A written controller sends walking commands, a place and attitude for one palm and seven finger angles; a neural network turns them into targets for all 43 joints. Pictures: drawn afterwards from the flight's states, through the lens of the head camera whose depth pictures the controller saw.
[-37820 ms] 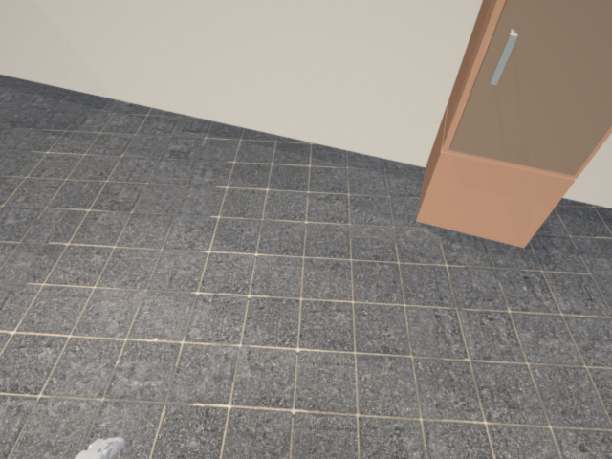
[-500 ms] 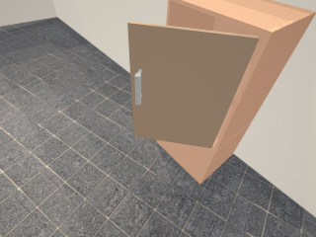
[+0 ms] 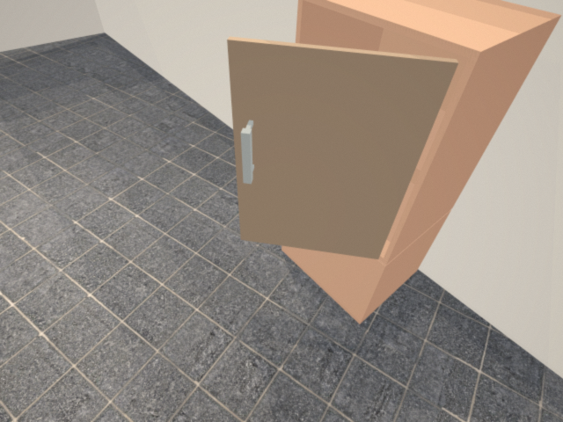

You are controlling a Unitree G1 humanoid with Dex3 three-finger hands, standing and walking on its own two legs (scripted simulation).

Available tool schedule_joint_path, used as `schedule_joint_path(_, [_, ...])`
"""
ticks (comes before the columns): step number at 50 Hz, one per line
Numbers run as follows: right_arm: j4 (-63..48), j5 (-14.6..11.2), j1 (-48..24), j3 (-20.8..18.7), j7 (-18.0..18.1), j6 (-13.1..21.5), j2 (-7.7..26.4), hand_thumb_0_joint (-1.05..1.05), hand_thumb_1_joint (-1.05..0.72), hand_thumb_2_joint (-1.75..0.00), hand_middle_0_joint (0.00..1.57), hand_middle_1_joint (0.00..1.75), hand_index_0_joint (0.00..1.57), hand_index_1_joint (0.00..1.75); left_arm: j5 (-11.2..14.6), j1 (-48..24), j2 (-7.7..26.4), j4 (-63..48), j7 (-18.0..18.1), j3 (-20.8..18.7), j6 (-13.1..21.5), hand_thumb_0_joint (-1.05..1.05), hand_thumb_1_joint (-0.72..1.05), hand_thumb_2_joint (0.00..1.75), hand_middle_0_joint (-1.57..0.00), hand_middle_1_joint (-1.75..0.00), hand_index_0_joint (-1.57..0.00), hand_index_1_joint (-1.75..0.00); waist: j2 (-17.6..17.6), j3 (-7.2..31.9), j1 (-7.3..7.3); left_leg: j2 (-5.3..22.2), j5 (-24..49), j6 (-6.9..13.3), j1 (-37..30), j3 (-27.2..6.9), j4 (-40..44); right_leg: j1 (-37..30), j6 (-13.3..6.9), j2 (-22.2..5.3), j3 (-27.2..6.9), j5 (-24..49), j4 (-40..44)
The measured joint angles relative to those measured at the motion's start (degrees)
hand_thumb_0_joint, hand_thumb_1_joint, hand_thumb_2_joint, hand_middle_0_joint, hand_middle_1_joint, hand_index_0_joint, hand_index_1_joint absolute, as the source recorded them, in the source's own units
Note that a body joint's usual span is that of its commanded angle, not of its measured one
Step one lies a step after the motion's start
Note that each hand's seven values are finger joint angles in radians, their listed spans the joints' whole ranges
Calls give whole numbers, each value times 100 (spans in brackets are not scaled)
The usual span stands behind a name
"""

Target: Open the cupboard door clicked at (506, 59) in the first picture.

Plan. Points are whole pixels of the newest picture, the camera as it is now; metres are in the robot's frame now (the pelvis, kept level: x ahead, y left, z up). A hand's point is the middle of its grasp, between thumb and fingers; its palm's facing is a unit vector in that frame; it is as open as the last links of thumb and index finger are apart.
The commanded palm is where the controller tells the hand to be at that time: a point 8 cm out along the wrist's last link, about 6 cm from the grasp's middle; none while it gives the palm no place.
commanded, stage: shuffle to correct the standing spot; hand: left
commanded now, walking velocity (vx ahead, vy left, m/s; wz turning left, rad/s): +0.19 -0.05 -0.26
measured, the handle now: (249, 152) +0.68 +0.12 +0.01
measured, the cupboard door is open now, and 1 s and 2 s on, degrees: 41 41 41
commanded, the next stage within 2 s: come to a stop and stand still in 0.94 s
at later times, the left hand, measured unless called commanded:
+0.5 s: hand out of the picture +0.10 +0.22 -0.17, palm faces -0.09 -0.98 -0.15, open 7.3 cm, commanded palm none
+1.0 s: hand (228, 403) +0.20 +0.10 -0.16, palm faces -0.19 -0.98 -0.10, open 7.3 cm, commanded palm none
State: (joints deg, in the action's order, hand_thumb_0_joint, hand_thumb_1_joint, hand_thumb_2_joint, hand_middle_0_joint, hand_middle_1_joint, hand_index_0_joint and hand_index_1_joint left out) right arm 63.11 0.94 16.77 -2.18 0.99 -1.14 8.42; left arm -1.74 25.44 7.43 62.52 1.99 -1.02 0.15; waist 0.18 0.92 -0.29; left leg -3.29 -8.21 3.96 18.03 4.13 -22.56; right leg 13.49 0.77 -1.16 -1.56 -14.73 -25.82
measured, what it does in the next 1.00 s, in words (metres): steps on the spot: left foot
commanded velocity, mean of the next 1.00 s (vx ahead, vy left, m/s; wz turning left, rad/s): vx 0.19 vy -0.07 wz -0.04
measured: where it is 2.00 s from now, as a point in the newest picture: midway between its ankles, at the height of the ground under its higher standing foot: outside the picture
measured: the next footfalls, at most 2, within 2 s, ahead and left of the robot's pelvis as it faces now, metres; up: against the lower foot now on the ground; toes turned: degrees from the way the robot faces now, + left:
left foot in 0.24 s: +0.08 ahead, +0.07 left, +0.00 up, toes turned -1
right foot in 1.06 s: +0.17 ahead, -0.18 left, +0.00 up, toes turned -14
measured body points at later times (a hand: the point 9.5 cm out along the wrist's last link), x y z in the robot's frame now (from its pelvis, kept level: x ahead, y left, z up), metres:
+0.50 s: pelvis +0.00 +0.04 +0.01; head +0.00 +0.08 +0.46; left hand +0.10 +0.27 -0.16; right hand -0.13 -0.14 -0.13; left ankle +0.04 +0.07 -0.74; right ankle +0.00 -0.15 -0.64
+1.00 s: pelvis +0.08 -0.03 +0.01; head +0.11 -0.02 +0.46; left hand +0.21 +0.15 -0.15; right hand -0.07 -0.20 -0.14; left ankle +0.04 +0.07 -0.74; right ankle +0.12 -0.17 -0.72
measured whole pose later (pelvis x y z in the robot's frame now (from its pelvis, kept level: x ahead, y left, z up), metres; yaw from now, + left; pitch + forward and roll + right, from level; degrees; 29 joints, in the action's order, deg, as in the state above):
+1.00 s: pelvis +0.08 -0.03 +0.01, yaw -7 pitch +2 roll -1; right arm 65.5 2.3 27.3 -2.2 2.1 2.6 4.5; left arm -1.2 7.1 7.3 58.2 -1.0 -2.7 -0.6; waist 0.8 -1.5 5.7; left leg 1.1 -14.7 1.7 7.0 5.9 -19.5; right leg 24.3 -0.2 -3.7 5.5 -14.4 -34.5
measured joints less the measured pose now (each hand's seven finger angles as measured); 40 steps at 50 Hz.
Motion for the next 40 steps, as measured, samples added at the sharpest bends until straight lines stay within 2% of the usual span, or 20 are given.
schedule_joint_path(6, [-116,37,11,-44,10,-53,-21,1,-91,-90,20,30,19,30,9,112,-108,-41,-95,-93,-123,0,91,90,-20,-30,-20,-30,-23,77,-25,126,-1141,-211,270,58,-640,86,-145,138,-141,-489,-95])
schedule_joint_path(8, [-181,45,37,-90,19,-53,-42,1,-91,-90,20,30,19,30,8,101,-139,-20,-102,-159,-187,0,91,90,-20,-30,-20,-30,-10,70,30,186,-1286,-311,511,63,-1407,121,-114,162,-124,-343,-118])
schedule_joint_path(10, [-231,32,131,-122,23,-6,-82,1,-91,-90,20,30,19,30,0,59,-135,46,-85,-236,-273,0,91,90,-20,-30,-20,-30,74,116,107,261,-1308,-324,439,73,-1982,194,-41,143,-99,-134,-227])
schedule_joint_path(11, [-274,23,216,-120,23,54,-93,0,-91,-90,20,30,19,30,-2,33,-122,58,-85,-256,-303,0,91,90,-20,-30,-20,-30,113,153,142,309,-1412,-303,211,63,-1829,312,-26,151,-106,-197,-432])
schedule_joint_path(12, [-331,37,314,-113,32,148,-84,0,-91,-90,20,30,20,30,10,-7,-116,31,-95,-260,-316,1,91,90,-20,-30,-20,-30,104,184,185,359,-1545,-247,15,-6,-1441,541,-96,189,-104,-514,-827])
schedule_joint_path(14, [-297,62,427,-84,96,279,-146,0,-91,-90,20,30,19,30,13,-269,-32,-27,-120,-286,-335,1,91,90,-20,-30,-20,-30,265,73,264,304,-1022,18,59,191,-1486,1055,-205,141,-192,-793,-1998])
schedule_joint_path(15, [-252,67,505,-55,116,291,-180,0,-91,-90,20,30,19,30,-2,-414,23,-85,-143,-303,-321,1,91,90,-20,-30,-20,-30,336,21,259,275,-914,132,1,295,-1424,1292,-235,109,-206,-677,-2536])
schedule_joint_path(17, [-113,69,706,1,129,294,-242,0,-91,-90,20,30,19,30,-35,-700,130,-208,-185,-340,-243,1,91,90,-20,-30,-20,-30,373,17,248,245,-724,235,-133,371,-1096,1678,-224,49,-139,-243,-3305])
schedule_joint_path(21, [155,28,1056,78,139,342,-375,1,-91,-90,20,30,19,30,-26,-1085,377,-423,-192,-403,-122,2,94,90,-20,-30,-20,-30,290,102,245,241,-283,225,-392,327,-250,2031,-115,-43,-49,575,-3910])
schedule_joint_path(25, [255,23,1222,85,165,398,-466,1,-91,-90,20,30,20,30,-1,-1245,490,-535,-216,-419,-98,1,93,90,-19,-30,-20,-30,156,144,337,265,-11,227,-496,270,283,2071,-38,-113,-21,833,-3889])
schedule_joint_path(32, [257,64,1295,107,169,456,-596,1,-91,-90,20,30,20,30,-8,-1313,475,-452,-240,-354,-211,1,92,90,-19,-30,-20,-30,172,73,553,250,132,216,-659,282,722,1888,46,-237,127,677,-3242])
schedule_joint_path(40, [309,96,1302,112,147,444,-640,0,-91,-90,20,30,20,30,24,-1481,213,-373,-266,-252,-216,0,93,90,-20,-30,-20,-30,259,-55,610,258,4,119,-881,225,826,1706,30,-306,370,328,-2445])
